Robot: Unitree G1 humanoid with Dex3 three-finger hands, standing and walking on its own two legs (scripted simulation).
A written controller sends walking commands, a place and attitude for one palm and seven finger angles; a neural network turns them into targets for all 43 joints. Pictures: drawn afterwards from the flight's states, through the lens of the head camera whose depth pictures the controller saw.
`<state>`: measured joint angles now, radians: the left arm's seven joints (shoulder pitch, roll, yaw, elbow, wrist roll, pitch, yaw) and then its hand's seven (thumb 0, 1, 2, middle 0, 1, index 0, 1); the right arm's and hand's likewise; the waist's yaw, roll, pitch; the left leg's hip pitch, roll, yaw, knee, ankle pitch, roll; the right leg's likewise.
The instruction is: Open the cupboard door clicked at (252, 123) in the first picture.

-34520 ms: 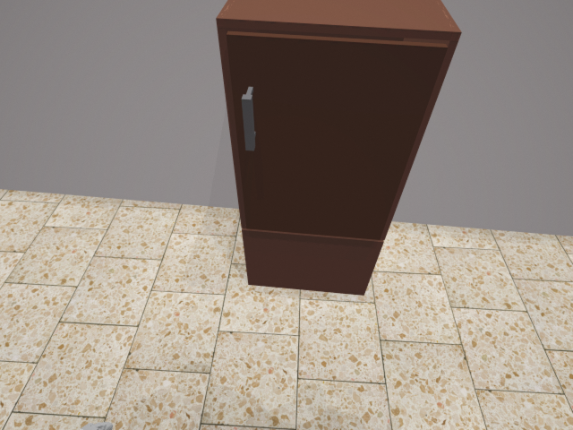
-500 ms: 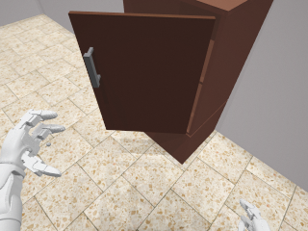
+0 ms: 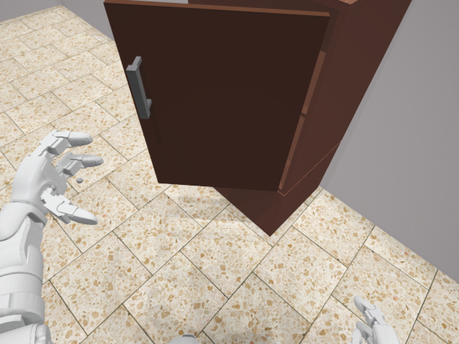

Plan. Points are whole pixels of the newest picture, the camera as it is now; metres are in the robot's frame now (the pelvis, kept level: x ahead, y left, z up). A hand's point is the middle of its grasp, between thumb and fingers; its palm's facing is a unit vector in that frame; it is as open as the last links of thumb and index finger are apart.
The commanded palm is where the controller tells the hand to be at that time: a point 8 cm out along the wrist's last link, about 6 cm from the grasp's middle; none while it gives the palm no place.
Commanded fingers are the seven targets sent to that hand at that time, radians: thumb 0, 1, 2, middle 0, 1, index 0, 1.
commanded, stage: move the hooked fingers beside the handle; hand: left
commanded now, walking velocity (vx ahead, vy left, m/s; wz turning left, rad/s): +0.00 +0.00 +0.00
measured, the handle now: (141, 88) +0.62 +0.24 +0.07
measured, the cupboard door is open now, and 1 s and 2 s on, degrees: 41 41 41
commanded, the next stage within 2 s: none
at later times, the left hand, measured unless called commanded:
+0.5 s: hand (93, 143) +0.43 +0.28 +0.09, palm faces -0.03 -1.00 +0.01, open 14.0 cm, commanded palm +0.42 +0.33 +0.08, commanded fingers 0.00 -0.50 0.30 -0.30 -1.20 -0.30 -1.20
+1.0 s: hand (105, 114) +0.51 +0.28 +0.09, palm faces -0.02 -1.00 +0.01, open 14.0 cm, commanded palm +0.51 +0.33 +0.08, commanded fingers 0.00 -0.50 0.30 -0.30 -1.20 -0.30 -1.20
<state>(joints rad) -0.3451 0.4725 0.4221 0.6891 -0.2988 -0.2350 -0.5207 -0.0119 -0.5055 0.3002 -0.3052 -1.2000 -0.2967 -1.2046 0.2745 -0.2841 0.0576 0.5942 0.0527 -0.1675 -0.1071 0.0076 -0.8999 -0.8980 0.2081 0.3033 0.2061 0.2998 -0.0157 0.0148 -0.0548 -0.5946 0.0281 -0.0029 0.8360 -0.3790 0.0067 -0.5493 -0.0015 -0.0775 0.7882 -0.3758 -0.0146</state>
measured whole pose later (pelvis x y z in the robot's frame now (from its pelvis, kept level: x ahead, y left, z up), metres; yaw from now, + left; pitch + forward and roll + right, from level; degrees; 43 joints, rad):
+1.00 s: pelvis +0.00 +0.02 -0.02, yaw -3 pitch +20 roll -4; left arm -0.97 0.80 0.52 1.29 -0.11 -0.29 -0.51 -0.01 -0.50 0.30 -0.30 -1.20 -0.30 -1.20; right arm 0.41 -0.31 0.07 0.61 0.02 0.04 -0.07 0.00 -0.90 -0.90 0.21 0.30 0.21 0.30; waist -0.18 0.01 -0.07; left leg -0.90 0.06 0.01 0.98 -0.43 0.03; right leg -0.84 0.02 -0.06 0.88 -0.38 0.00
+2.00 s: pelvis +0.03 +0.04 -0.03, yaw -4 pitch +26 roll -7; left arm -1.10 0.90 0.54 1.29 -0.04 -0.24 -0.48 -0.01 -0.50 0.30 -0.30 -1.20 -0.30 -1.20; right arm 0.44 -0.28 0.09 0.57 -0.01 0.12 -0.03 0.00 -0.90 -0.90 0.21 0.30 0.21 0.30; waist -0.25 0.03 -0.08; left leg -1.01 0.07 -0.01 1.03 -0.48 0.05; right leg -0.92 0.04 -0.08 0.86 -0.39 0.03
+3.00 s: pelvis +0.02 +0.02 -0.03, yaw -4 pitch +23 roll -5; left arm -1.05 0.77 0.48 1.27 -0.07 -0.29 -0.40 -0.01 -0.50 0.30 -0.30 -1.20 -0.30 -1.20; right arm 0.45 -0.28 0.07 0.60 -0.01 0.10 -0.02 0.00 -0.90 -0.90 0.21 0.30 0.21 0.30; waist -0.22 0.03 -0.08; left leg -0.95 0.07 -0.01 1.00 -0.46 0.03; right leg -0.88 0.04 -0.07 0.87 -0.40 0.01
